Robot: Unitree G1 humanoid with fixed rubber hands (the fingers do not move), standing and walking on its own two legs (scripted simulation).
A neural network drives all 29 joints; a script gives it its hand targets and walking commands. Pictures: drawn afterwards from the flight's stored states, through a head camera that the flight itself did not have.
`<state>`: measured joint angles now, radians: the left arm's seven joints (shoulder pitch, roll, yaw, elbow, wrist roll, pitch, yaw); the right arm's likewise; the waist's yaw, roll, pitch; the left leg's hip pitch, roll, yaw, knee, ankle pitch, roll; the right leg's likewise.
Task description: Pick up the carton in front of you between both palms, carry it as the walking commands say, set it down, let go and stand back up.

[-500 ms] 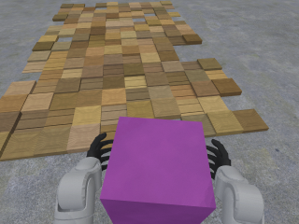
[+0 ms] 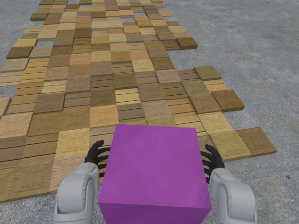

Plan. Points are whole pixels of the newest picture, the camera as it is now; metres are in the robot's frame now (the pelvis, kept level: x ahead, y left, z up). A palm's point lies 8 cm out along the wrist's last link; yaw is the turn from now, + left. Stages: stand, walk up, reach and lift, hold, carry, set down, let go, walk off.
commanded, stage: carry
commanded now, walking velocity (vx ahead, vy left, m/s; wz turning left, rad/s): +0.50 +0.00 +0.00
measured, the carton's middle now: (152, 184) +0.26 -0.01 -0.02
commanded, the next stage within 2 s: none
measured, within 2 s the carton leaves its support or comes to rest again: neither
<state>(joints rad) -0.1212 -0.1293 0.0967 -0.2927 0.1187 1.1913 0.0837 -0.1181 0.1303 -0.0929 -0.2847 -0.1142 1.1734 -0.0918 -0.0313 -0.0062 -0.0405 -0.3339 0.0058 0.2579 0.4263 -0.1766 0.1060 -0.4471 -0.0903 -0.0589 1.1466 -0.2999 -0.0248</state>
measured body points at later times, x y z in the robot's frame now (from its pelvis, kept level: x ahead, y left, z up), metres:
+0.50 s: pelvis +0.33 -0.04 -0.01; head +0.36 -0.05 +0.44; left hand +0.64 +0.15 +0.12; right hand +0.68 -0.16 +0.12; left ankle +0.19 +0.07 -0.63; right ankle +0.39 -0.10 -0.74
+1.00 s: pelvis +0.63 +0.01 +0.01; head +0.75 +0.02 +0.44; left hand +1.05 +0.16 +0.11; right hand +1.04 -0.14 +0.12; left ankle +0.68 +0.08 -0.72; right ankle +0.56 -0.10 -0.63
